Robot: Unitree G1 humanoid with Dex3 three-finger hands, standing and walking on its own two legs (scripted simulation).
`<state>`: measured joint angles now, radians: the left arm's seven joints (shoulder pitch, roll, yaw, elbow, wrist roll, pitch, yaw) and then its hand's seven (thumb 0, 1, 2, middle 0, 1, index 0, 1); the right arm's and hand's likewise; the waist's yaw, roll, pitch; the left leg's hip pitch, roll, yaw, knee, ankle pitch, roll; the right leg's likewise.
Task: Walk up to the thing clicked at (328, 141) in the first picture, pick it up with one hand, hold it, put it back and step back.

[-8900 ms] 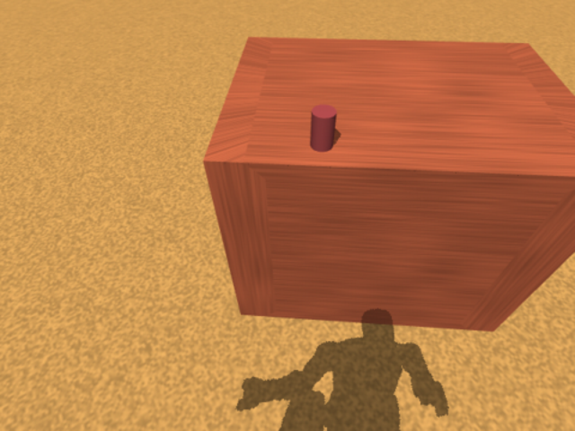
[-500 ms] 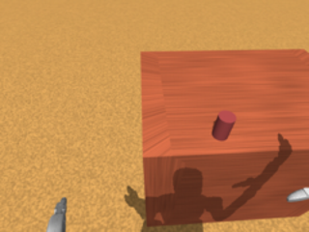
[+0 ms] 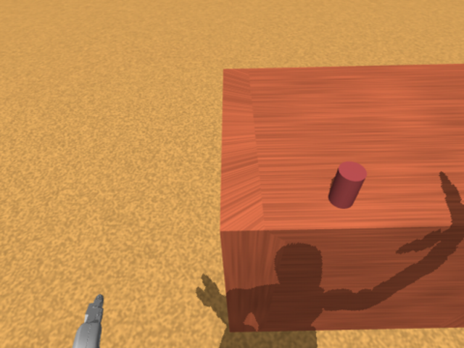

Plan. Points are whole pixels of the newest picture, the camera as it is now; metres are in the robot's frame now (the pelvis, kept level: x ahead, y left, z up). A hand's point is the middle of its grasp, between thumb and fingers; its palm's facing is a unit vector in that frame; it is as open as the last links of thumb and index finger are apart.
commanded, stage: go down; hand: right
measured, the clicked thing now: (346, 185) +0.44 -0.20 +0.02
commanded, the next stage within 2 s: approach in 2.00 s
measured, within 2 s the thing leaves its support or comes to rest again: neither
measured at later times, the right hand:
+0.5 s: hand out of the picture +0.37 -0.36 +0.15, palm faces +0.15 +0.99 +0.00, open 17.6 cm
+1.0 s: hand out of the picture +0.39 -0.38 +0.15, palm faces +0.15 +0.99 +0.02, open 17.5 cm
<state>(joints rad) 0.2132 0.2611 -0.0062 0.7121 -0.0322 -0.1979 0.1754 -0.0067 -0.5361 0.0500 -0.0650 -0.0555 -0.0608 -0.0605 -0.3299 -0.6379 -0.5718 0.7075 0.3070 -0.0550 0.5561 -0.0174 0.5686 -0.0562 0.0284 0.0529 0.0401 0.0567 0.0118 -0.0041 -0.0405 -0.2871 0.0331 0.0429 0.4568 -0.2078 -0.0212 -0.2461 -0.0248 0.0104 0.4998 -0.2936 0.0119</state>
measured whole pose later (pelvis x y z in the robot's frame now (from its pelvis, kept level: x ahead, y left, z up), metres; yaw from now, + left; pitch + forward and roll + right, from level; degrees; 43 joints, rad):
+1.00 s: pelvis +0.01 -0.01 -0.01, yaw +0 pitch +9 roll +2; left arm 0.25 0.27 -0.06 0.60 -0.01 -0.23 0.19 -0.01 -0.55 0.07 -0.07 -0.06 -0.06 -0.07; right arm -0.61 -0.85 -0.62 1.05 0.24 -0.09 0.62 -0.02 0.55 -0.06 0.04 0.05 0.05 0.05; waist 0.07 0.00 -0.08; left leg -0.45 0.02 0.05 0.54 -0.25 -0.03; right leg -0.43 -0.04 0.02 0.64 -0.36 0.01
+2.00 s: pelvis +0.01 -0.01 -0.02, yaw +0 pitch +11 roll +2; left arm 0.27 0.27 -0.08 0.54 0.00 -0.24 0.18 -0.01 -0.54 0.06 -0.06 -0.06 -0.06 -0.06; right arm -0.70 -0.92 -0.62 1.14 0.20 -0.08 0.63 -0.02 0.61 -0.06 0.04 0.06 0.04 0.06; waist 0.09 0.00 -0.09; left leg -0.51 0.02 0.05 0.58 -0.25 -0.03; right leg -0.50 -0.04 0.02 0.68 -0.37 0.01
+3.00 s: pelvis -0.02 +0.00 -0.05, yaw +2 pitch +16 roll +2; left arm 0.35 0.24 0.01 0.27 0.01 -0.14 0.04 -0.01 -0.53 0.05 -0.07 -0.06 -0.07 -0.06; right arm -0.72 -0.51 -0.46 1.04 0.13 -0.29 0.26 -0.02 0.61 -0.06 0.02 0.05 0.03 0.06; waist 0.15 0.00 -0.13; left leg -0.80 0.01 0.02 0.88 -0.35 -0.02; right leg -0.75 -0.05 0.00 0.95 -0.47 0.01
